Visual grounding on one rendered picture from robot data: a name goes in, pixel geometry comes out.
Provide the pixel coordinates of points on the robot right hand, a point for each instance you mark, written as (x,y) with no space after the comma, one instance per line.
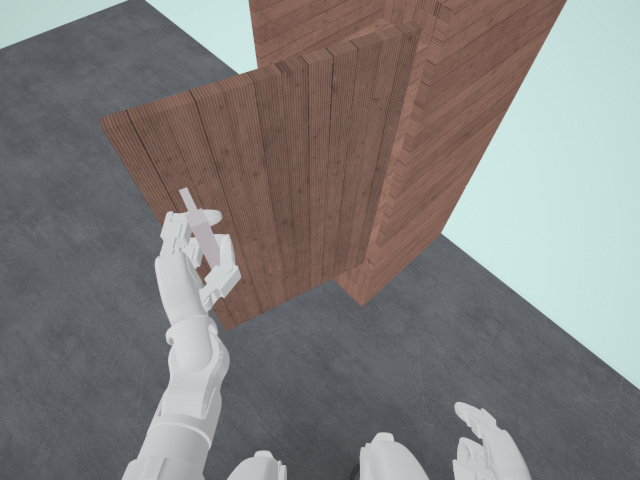
(498,459)

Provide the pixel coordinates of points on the robot left forearm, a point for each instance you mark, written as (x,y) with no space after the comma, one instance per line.
(182,430)

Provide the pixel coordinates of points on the robot right shin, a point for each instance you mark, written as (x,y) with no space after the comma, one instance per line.
(383,436)

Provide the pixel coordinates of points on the robot left hand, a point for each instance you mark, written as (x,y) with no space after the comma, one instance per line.
(177,278)

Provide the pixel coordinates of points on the robot left shin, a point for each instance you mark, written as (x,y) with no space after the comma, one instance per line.
(263,453)

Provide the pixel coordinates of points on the cupboard door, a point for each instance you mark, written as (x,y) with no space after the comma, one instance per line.
(294,156)

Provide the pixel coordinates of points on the handle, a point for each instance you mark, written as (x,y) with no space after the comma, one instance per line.
(201,229)

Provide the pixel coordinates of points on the robot shin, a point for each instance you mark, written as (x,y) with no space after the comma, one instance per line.
(383,436)
(263,453)

